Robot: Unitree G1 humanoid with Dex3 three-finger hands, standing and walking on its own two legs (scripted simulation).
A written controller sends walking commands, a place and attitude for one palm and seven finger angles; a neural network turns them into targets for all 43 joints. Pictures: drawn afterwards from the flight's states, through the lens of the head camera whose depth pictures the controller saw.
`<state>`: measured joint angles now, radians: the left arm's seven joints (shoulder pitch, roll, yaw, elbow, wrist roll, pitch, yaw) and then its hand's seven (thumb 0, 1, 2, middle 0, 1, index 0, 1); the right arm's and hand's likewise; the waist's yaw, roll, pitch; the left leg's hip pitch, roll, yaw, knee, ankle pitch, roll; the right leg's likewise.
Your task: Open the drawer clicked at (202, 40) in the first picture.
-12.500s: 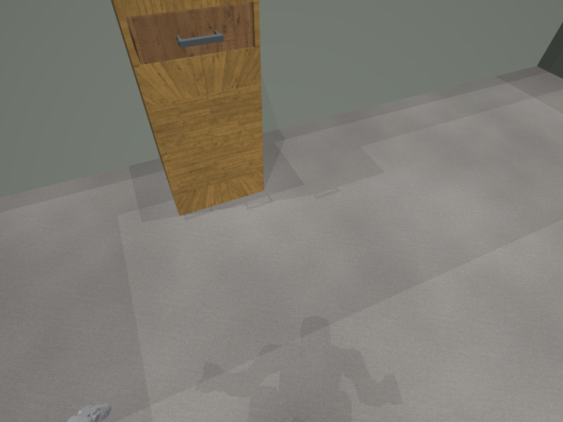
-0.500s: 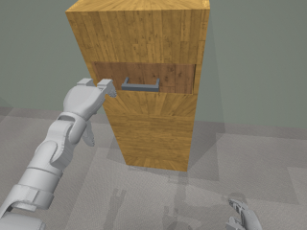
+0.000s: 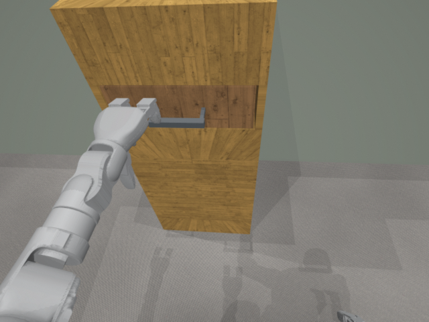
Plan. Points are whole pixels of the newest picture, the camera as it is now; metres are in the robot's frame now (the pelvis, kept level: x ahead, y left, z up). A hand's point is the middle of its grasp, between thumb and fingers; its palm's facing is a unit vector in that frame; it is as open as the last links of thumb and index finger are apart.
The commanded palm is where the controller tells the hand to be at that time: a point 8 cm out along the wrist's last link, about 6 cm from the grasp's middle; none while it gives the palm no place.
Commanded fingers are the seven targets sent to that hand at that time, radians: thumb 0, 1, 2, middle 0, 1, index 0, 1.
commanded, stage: move the hooked fingers above the handle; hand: left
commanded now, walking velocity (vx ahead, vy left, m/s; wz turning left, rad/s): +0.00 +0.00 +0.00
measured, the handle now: (178, 117) +0.57 +0.14 +0.03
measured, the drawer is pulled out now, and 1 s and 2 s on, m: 0.00 0.00 0.00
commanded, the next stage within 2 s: lower the fingers behind the handle in 1.34 s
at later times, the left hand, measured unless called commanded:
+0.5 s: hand (159, 124) +0.49 +0.16 +0.09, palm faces -0.02 -0.03 -1.00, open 13.9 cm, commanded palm +0.48 +0.16 +0.15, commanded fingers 0.00 -0.50 0.30 -0.30 -1.20 -0.30 -1.20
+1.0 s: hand (167, 116) +0.53 +0.15 +0.08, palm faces -0.05 -0.02 -1.00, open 13.8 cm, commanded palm +0.51 +0.15 +0.14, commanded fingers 0.00 -0.50 0.30 -0.30 -1.20 -0.30 -1.20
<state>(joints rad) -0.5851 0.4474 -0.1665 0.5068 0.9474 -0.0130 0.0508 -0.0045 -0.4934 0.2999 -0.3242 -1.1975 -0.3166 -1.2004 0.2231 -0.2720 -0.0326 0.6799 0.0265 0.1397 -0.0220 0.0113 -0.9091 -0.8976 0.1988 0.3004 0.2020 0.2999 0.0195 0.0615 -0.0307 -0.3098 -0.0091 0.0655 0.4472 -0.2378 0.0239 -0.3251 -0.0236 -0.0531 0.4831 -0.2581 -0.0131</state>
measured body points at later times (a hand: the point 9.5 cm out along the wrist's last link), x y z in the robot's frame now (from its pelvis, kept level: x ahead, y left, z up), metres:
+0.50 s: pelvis +0.01 +0.00 -0.01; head +0.07 -0.03 +0.44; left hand +0.48 +0.15 +0.14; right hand +0.07 -0.27 -0.15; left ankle -0.01 +0.10 -0.74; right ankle -0.01 -0.11 -0.74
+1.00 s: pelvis +0.01 +0.00 -0.01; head +0.09 -0.03 +0.43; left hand +0.52 +0.15 +0.13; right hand -0.02 -0.27 -0.15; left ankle -0.01 +0.10 -0.74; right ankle -0.01 -0.11 -0.74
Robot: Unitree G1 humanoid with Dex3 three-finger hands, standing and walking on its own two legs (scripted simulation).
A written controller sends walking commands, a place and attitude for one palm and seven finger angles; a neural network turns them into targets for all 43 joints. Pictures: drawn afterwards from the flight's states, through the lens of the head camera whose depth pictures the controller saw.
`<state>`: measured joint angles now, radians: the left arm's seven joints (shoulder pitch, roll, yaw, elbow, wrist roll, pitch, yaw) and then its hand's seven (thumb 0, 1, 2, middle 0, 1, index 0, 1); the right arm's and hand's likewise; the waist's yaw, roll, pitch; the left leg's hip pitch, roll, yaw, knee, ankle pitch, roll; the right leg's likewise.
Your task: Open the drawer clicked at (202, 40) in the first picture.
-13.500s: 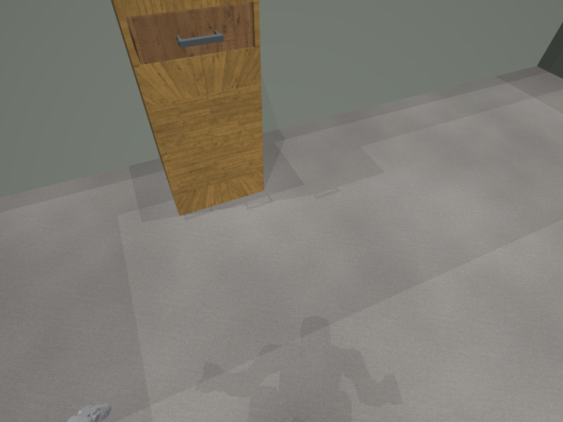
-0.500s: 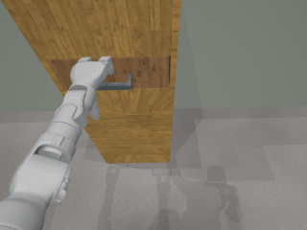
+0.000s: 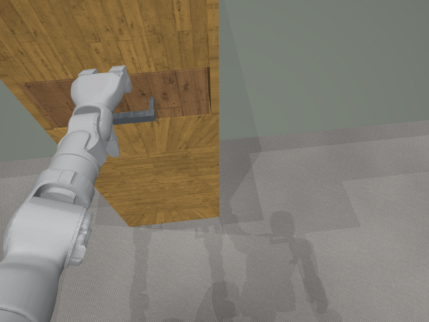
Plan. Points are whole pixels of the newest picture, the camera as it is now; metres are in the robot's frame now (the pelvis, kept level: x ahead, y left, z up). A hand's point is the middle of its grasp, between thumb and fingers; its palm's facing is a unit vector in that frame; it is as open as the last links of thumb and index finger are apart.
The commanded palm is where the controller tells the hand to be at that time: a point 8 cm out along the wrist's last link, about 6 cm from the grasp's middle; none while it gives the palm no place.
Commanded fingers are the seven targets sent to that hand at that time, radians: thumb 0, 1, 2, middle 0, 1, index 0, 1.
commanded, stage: move the hooked fingers above the handle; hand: left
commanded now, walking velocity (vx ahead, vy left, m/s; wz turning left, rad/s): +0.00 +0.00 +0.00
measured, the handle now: (123, 111) +0.56 +0.16 +0.04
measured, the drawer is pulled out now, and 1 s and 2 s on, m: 0.00 0.00 0.00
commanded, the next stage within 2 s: lower the fingers behind the handle in 0.34 s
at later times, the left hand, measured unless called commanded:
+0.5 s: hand (113, 112) +0.50 +0.16 +0.09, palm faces -0.03 -0.03 -1.00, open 13.9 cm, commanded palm +0.49 +0.17 +0.15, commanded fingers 0.00 -0.50 0.30 -0.30 -1.20 -0.30 -1.20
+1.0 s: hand (118, 123) +0.51 +0.16 +0.06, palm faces -0.05 -0.03 -1.00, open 13.9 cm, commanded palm +0.49 +0.17 +0.11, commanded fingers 0.00 -0.50 0.30 -0.30 -1.20 -0.30 -1.20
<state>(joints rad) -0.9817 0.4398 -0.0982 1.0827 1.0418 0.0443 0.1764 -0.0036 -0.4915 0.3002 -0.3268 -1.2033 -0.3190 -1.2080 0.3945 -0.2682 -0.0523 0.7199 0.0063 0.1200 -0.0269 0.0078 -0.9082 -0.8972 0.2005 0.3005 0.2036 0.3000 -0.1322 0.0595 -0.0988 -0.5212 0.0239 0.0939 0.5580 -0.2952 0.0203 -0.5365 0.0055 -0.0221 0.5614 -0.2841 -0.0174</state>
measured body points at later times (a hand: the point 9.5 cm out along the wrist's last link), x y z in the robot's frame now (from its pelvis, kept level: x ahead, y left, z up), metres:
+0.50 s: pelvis +0.00 +0.00 +0.00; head +0.07 -0.02 +0.44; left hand +0.50 +0.16 +0.15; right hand +0.05 -0.27 -0.14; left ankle -0.03 +0.11 -0.73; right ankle -0.02 -0.11 -0.73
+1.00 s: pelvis +0.00 +0.00 -0.01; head +0.09 -0.02 +0.44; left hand +0.50 +0.16 +0.11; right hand +0.00 -0.27 -0.14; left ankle -0.03 +0.11 -0.73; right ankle -0.02 -0.11 -0.73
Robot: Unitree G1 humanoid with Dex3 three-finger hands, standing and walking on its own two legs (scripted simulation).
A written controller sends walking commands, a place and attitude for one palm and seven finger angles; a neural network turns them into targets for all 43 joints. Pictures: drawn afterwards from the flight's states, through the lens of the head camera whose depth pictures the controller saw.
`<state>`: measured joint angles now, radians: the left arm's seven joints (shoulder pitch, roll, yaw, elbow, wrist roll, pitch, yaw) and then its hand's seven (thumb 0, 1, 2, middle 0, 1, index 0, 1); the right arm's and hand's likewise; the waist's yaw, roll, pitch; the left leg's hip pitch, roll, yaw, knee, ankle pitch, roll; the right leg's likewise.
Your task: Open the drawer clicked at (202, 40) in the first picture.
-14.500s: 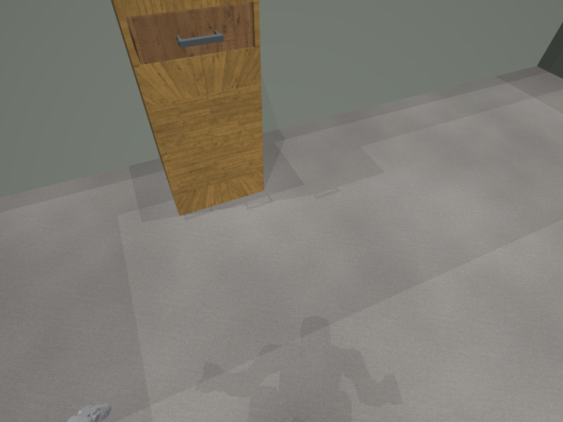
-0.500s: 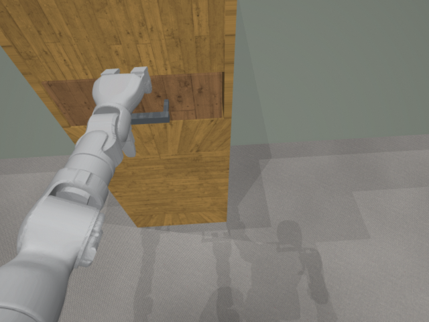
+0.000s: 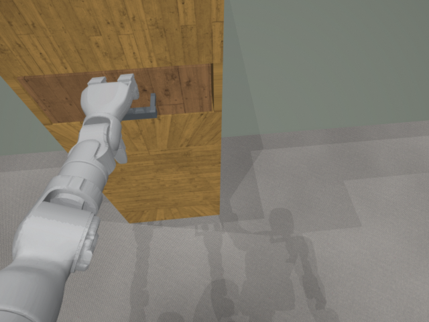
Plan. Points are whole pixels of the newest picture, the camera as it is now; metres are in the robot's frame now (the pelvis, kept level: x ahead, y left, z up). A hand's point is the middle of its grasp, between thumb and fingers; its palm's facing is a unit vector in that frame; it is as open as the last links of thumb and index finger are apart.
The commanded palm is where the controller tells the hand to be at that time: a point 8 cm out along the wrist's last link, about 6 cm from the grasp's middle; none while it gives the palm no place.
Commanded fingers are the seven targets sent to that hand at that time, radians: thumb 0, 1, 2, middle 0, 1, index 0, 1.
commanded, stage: lower the fingers behind the handle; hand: left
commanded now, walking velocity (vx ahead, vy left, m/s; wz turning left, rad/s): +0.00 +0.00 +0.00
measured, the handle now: (124, 107) +0.56 +0.16 +0.05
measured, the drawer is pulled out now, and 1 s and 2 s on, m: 0.00 0.00 0.00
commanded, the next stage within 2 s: close the thumb around the handle in 1.04 s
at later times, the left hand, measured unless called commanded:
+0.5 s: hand (123, 129) +0.51 +0.16 +0.03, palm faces -0.04 -0.03 -1.00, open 13.9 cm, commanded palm +0.49 +0.16 +0.08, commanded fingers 0.00 -0.50 0.30 -0.30 -1.20 -0.30 -1.20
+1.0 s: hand (121, 133) +0.50 +0.17 +0.02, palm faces -0.05 -0.04 -1.00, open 13.9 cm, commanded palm +0.49 +0.17 +0.08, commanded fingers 0.00 -0.50 0.30 -0.30 -1.20 -0.30 -1.20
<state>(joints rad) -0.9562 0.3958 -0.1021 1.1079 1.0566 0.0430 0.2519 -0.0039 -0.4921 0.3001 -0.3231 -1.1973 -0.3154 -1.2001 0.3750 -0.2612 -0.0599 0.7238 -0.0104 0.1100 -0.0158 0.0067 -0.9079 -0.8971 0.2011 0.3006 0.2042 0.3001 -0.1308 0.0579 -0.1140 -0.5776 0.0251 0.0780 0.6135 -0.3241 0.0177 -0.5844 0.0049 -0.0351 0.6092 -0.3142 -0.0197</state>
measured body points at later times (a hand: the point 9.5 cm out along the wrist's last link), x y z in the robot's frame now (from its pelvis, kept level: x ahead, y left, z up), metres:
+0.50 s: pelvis -0.01 +0.01 -0.01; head +0.10 +0.00 +0.43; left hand +0.50 +0.16 +0.08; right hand -0.01 -0.27 -0.14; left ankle -0.03 +0.11 -0.72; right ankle -0.02 -0.11 -0.72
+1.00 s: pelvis -0.01 +0.01 -0.01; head +0.10 +0.01 +0.42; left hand +0.50 +0.17 +0.07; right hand -0.03 -0.26 -0.14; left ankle -0.03 +0.11 -0.72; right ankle -0.02 -0.11 -0.72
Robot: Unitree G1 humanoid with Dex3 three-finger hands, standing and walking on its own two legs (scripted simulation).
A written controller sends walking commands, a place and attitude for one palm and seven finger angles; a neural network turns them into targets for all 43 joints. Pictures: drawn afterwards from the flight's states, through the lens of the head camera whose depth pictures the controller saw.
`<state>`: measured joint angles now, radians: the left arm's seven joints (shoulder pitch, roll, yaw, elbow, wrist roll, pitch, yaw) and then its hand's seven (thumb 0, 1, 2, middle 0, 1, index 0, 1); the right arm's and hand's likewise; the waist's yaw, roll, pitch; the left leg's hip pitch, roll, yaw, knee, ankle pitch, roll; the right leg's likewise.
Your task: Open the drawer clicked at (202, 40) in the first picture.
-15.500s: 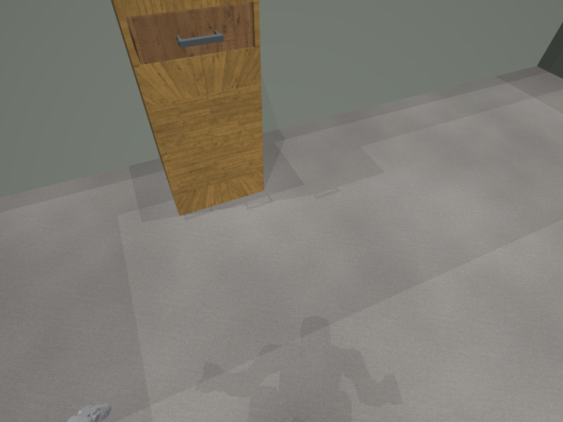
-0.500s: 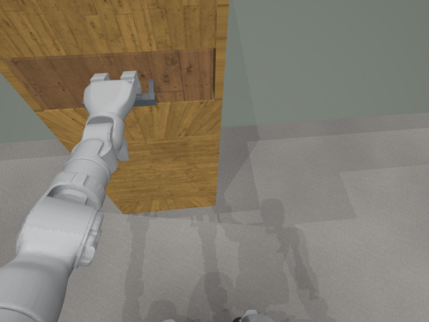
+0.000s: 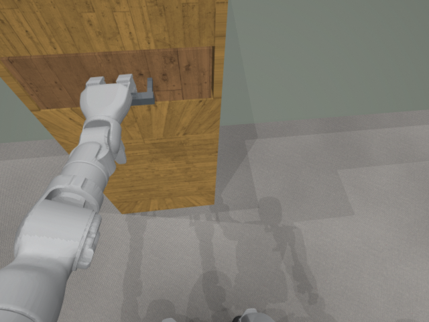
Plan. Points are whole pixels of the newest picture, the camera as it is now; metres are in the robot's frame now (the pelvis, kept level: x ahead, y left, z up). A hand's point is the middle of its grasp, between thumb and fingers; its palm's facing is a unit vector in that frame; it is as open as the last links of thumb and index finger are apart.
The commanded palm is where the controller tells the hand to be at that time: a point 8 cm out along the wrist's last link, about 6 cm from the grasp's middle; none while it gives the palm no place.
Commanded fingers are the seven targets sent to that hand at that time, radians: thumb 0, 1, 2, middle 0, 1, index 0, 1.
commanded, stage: lower the fingers behind the handle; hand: left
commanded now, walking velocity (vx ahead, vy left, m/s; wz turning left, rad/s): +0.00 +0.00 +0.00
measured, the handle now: (119, 92) +0.56 +0.15 +0.06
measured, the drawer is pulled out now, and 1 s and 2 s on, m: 0.00 0.00 0.07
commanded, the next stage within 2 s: close the thumb around the handle in 0.04 s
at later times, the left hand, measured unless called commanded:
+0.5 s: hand (119, 121) +0.50 +0.15 +0.04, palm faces -0.05 -0.03 -1.00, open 10.2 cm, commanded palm +0.49 +0.15 +0.09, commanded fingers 0.00 0.56 0.76 -0.38 -1.31 -0.38 -1.31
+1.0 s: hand (118, 121) +0.51 +0.15 +0.04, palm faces -0.05 -0.03 -1.00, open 5.3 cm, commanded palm +0.48 +0.15 +0.09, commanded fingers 0.00 0.90 0.90 -0.40 -1.35 -0.40 -1.35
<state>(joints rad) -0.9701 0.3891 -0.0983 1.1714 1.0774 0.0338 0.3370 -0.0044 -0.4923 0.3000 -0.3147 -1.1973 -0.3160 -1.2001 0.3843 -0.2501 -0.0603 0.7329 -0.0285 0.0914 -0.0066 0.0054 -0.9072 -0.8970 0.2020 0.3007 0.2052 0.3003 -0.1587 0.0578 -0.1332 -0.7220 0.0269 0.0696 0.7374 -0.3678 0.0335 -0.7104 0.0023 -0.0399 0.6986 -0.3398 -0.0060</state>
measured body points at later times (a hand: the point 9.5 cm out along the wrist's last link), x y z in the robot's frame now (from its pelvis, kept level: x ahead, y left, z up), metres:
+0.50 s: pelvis +0.00 +0.00 +0.00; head +0.10 -0.01 +0.44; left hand +0.50 +0.15 +0.09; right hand -0.01 -0.27 -0.13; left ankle -0.02 +0.10 -0.71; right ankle -0.02 -0.12 -0.71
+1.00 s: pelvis +0.00 -0.01 +0.00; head +0.10 -0.02 +0.44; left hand +0.50 +0.15 +0.09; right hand -0.02 -0.28 -0.13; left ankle -0.02 +0.10 -0.71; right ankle -0.02 -0.12 -0.71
